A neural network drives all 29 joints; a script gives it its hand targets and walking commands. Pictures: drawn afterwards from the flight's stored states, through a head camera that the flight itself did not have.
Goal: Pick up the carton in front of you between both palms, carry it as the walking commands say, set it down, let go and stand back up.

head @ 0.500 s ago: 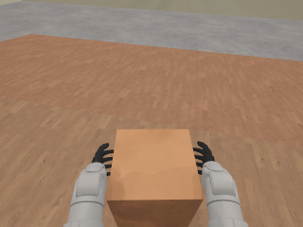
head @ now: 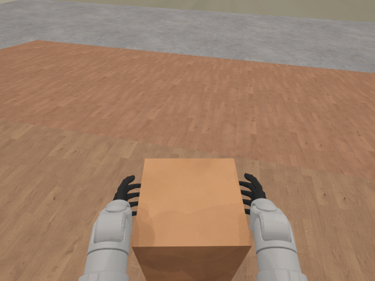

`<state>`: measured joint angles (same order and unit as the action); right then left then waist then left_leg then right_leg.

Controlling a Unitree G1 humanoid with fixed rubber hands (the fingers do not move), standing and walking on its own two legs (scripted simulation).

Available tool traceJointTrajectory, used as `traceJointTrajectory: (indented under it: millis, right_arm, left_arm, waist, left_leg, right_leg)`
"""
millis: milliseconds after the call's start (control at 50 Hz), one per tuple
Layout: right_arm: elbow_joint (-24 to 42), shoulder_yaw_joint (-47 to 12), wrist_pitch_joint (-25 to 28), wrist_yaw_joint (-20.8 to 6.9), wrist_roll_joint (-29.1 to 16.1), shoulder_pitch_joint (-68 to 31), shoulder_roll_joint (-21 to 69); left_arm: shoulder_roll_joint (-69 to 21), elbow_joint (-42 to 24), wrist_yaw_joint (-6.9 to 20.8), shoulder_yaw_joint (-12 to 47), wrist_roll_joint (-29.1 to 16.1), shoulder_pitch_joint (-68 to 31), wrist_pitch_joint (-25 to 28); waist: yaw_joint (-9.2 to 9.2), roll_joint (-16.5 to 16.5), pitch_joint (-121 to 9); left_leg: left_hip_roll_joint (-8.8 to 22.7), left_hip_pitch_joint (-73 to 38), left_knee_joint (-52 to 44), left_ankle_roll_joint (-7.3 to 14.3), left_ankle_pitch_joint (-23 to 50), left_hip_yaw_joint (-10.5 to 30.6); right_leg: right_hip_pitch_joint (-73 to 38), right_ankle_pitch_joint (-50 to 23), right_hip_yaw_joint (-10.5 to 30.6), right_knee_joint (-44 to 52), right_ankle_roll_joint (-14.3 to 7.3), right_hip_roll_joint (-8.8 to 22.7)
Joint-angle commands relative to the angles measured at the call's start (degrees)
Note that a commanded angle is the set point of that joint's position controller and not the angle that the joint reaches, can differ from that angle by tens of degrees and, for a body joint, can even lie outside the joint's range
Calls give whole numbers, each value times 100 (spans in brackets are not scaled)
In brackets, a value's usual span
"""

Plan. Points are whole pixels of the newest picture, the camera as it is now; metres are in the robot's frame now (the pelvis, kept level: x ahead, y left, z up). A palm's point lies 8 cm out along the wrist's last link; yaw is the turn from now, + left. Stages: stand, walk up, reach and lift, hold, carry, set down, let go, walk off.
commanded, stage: hold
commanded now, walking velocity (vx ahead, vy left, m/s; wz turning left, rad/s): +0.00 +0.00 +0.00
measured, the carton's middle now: (189, 222) +0.29 +0.00 -0.03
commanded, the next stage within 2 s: carry in 0.12 s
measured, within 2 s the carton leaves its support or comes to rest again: neither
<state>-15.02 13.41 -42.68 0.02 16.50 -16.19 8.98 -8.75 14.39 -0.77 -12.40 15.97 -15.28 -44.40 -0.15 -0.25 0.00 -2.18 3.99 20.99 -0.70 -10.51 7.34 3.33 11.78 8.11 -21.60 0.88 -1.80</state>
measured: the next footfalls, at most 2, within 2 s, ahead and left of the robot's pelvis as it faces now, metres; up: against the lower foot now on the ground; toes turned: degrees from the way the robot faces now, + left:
left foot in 0.50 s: +0.14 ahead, +0.09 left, +0.00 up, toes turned +7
right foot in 0.76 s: +0.36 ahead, -0.15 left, +0.00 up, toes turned -13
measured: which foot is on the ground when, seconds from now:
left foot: down 0.00-0.32, up 0.34-0.48, down 0.50-0.80, up 0.82-1.00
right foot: down 0.00-0.52, up 0.54-0.74, down 0.76-1.00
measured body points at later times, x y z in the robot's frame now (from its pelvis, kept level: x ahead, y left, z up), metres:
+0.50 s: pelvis +0.09 -0.02 -0.01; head +0.07 -0.02 +0.44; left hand +0.37 +0.13 +0.08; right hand +0.38 -0.17 +0.08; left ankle +0.10 +0.08 -0.74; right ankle +0.01 -0.14 -0.75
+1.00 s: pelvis +0.36 -0.08 +0.00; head +0.35 -0.08 +0.45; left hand +0.59 +0.09 +0.07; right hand +0.61 -0.22 +0.07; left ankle +0.36 +0.06 -0.68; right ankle +0.32 -0.14 -0.75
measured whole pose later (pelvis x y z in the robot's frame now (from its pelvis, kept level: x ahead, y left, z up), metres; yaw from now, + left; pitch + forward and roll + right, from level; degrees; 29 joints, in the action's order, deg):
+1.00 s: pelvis +0.36 -0.08 +0.00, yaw +0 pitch +5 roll +1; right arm 28.6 3.1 -64.5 10.1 -0.9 4.5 7.8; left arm -7.9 -29.4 -10.4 -2.7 -1.3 5.8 -65.6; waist 2.6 -0.5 -8.2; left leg 5.3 32.2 55.0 0.0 -15.8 -5.7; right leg 11.4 14.6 -13.3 -20.3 -3.9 1.2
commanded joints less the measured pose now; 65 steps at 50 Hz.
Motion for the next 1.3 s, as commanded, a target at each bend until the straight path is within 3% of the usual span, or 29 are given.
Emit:
traceJointTrajectory:
  millis: [0, 80, 100, 160, 220, 280, 340, 360, 420, 460, 480, 500, 520, 540, 600, 680, 740, 760, 780, 800, 840, 880, 940, 1120, 1200, 1220, 1240, 1260, 1280]
  right_arm:
    - [180, -3222, 142, -1475, -1641, -2768, 5475]
    - [256, -3255, 127, -1458, -1658, -2677, 5470]
    - [395, -3290, 116, -1444, -1689, -2812, 5477]
    - [742, -3527, 70, -1343, -1831, -2743, 5442]
    - [1398, -3966, -79, -1175, -2049, -2710, 5464]
    - [2190, -4409, -403, -990, -2313, -2653, 5380]
    - [2856, -4784, -842, -828, -2519, -2560, 5245]
    - [3051, -4858, -975, -784, -2621, -2533, 5151]
    - [3377, -4957, -1330, -584, -2817, -1871, 5029]
    - [3708, -4907, -1565, -369, -2844, -1294, 4979]
    - [3805, -4804, -1690, -244, -2807, -969, 4907]
    - [3851, -4620, -1784, -84, -2669, -652, 4708]
    - [3907, -4426, -1852, 86, -2455, -431, 4547]
    - [4128, -4282, -1962, 218, -2408, -348, 4493]
    - [4836, -4241, -2137, 478, -2559, -391, 4554]
    - [5210, -4258, -2135, 725, -2700, -464, 4084]
    - [5306, -4175, -2114, 938, -2745, -304, 3574]
    - [5302, -4114, -2128, 1004, -2739, -263, 3379]
    - [5477, -4097, -2181, 1048, -2787, -418, 3167]
    - [5458, -4128, -2233, 1087, -2889, -397, 3077]
    - [5325, -4057, -2220, 1105, -2907, -203, 3207]
    - [5057, -3920, -2151, 1081, -2755, 14, 3483]
    - [4881, -3901, -2047, 999, -2509, 247, 3758]
    - [5140, -4181, -2120, 835, -2348, 584, 3544]
    - [5107, -4177, -2158, 783, -2446, 589, 3437]
    - [5076, -4169, -2159, 767, -2436, 647, 3416]
    - [5022, -4116, -2161, 759, -2406, 679, 3384]
    - [4927, -4203, -2122, 728, -2510, 654, 3460]
    - [5021, -4287, -2098, 669, -2637, 628, 3716]
  left_arm:
    - [-5419, -495, 1474, 3237, -1711, -3149, 309]
    - [-5385, -570, 1469, 3260, -1721, -3061, 298]
    - [-5399, -708, 1462, 3357, -1765, -3238, 295]
    - [-5379, -1035, 1430, 3598, -1937, -3309, 261]
    - [-5431, -1682, 1338, 4105, -2265, -3372, 118]
    - [-5394, -2368, 1204, 4521, -2591, -3323, -188]
    - [-5131, -2754, 973, 4542, -2623, -2631, -581]
    - [-5033, -2944, 847, 4507, -2549, -2382, -719]
    - [-4834, -3593, 506, 4446, -2499, -1938, -1082]
    - [-4688, -4012, 308, 4522, -2541, -1441, -1332]
    - [-4558, -4159, 204, 4521, -2527, -1263, -1461]
    - [-4466, -4382, 115, 4522, -2567, -1257, -1616]
    - [-4312, -4646, 39, 4548, -2645, -1358, -1757]
    - [-4249, -4750, -29, 4567, -2748, -1337, -1862]
    - [-4360, -4905, -222, 4342, -2798, -788, -1988]
    - [-4019, -5082, -621, 3935, -2542, -506, -1935]
    - [-3523, -5110, -918, 3653, -2394, -142, -1883]
    - [-3399, -5076, -990, 3572, -2378, -66, -1887]
    - [-3257, -4996, -1082, 3521, -2337, 37, -1896]
    - [-3189, -5042, -1136, 3477, -2366, 39, -1913]
    - [-3259, -5227, -1153, 3552, -2509, -117, -1916]
    - [-3540, -5290, -1066, 3778, -2621, -348, -1879]
    - [-3681, -5393, -843, 4079, -2755, -353, -1852]
    - [-3381, -5243, -546, 4200, -2678, 247, -1955]
    - [-3241, -5259, -596, 4163, -2564, 291, -1991]
    - [-3187, -5283, -611, 4170, -2536, 249, -1993]
    - [-3140, -5297, -618, 4155, -2507, 190, -2009]
    - [-3214, -5428, -604, 4239, -2549, 241, -2004]
    - [-3408, -5375, -581, 4316, -2590, 150, -1966]
  waist:
    - [2, 16, -1456]
    - [4, 7, -1459]
    - [41, 167, -1437]
    - [-4, 269, -1291]
    - [-18, 773, -1585]
    - [-17, 664, -1811]
    - [147, -1587, -1481]
    - [187, -1453, -1301]
    - [147, -820, -1715]
    - [79, -683, -2101]
    - [1, -392, -2324]
    - [-124, 891, -2230]
    - [-158, 1887, -1862]
    - [-177, 1251, -1584]
    - [-157, 430, -1547]
    - [-63, 862, -1465]
    - [57, 547, -1678]
    - [137, 198, -1908]
    - [245, -1232, -2002]
    - [252, -1671, -1952]
    - [183, -590, -1820]
    - [128, -23, -1771]
    - [145, -323, -1680]
    - [153, -891, -797]
    - [-16, -766, -1199]
    - [-113, -488, -1582]
    - [-201, 451, -1919]
    - [-164, 1915, -2249]
    - [-131, 1319, -2054]
  left_leg:
    - [-354, -559, -253, -67, 968, -358]
    - [-364, -570, -258, -66, 1063, -354]
    - [685, 101, 223, 98, 278, -252]
    - [735, 770, -266, 261, -3042, 245]
    - [1192, 616, -487, 529, -2590, 648]
    - [1176, 1047, -115, 554, -2528, 320]
    - [282, 3351, 2206, -32, -1772, -1305]
    - [356, 3658, 2117, -17, -2041, -1293]
    - [163, 2738, 1044, 41, -1324, -1664]
    - [67, 723, 71, 53, -420, -1936]
    - [402, -729, -87, 154, -318, -1549]
    - [1531, -1572, -636, 611, -1260, 303]
    - [2579, -2074, -675, 1283, -284, 1870]
    - [2778, -2026, -526, 1589, 490, 1935]
    - [2438, -1743, -618, 1255, 761, 792]
    - [1754, -174, -659, 689, 448, -829]
    - [1377, 1111, 500, 349, 269, -1634]
    - [1185, 1788, 1483, 179, 304, -1935]
    - [557, 2693, 3288, -158, -626, -2010]
    - [348, 3686, 4367, -86, -1849, -1444]
    - [878, 4052, 5084, 182, -1583, -848]
    - [1123, 3785, 4464, 187, -932, -746]
    - [899, 3440, 3443, 70, -496, -1143]
    - [499, 2990, 1111, 229, 788, -1963]
    - [-18, 989, 672, 387, 329, -2581]
    - [194, -197, 652, 378, 118, -2291]
    - [1509, -1049, 24, 790, -1474, -5]
    - [2682, -1895, -851, 1498, -1391, 2367]
    - [2686, -1689, -918, 1536, -621, 2151]
  right_leg:
    - [-71, -1042, -420, 339, 24, -376]
    - [-110, -1164, -405, 345, 34, -374]
    - [559, -347, -242, -200, -81, 613]
    - [1409, 2582, -145, -205, -181, 360]
    - [1637, 1236, -968, -1169, -82, 99]
    - [991, 1304, -1104, -453, -156, 167]
    - [-556, 1587, 1565, 783, -929, 1938]
    - [-701, 695, 1818, 786, -1175, 2095]
    - [-596, -714, 577, 268, -1017, 1714]
    - [385, -317, -507, -405, -652, 1220]
    - [1449, 68, -877, -1005, -452, 1041]
    - [2804, 619, -1466, -2351, -164, 641]
    - [4281, 1727, -1638, -3162, -85, 280]
    - [4738, 2160, -1182, -3468, -214, 555]
    - [4669, 1844, -1179, -2753, -200, 764]
    - [2624, 257, -1861, -1237, -103, 373]
    - [270, -236, -2450, -669, -153, 92]
    - [-778, 95, -1933, -621, -269, 473]
    - [-1049, 1465, 988, 605, -820, 2015]
    - [-1455, 1259, 2415, 1076, -1411, 2742]
    - [-1078, 201, 1733, 849, -1456, 2609]
    - [-618, -129, 815, 1017, -1096, 2330]
    - [-418, -586, -235, 1175, -876, 1963]
    - [-643, -2276, -1496, 1047, -712, 1530]
    - [-331, -3768, -2228, -670, -460, 1299]
    - [320, -3023, -2253, -1681, -300, 1131]
    - [1498, -1584, -2161, -3206, -67, 788]
    - [3015, 1083, -1706, -4704, 37, 17]
    - [3408, 1456, -970, -5456, -120, 350]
